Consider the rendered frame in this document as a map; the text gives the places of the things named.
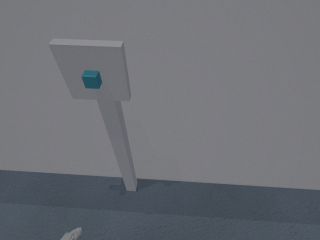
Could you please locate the robot left hand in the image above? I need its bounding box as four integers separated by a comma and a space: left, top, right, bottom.
60, 227, 82, 240

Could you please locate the button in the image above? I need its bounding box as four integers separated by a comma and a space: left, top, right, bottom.
81, 70, 102, 89

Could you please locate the panel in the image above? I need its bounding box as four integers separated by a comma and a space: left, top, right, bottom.
48, 38, 138, 192

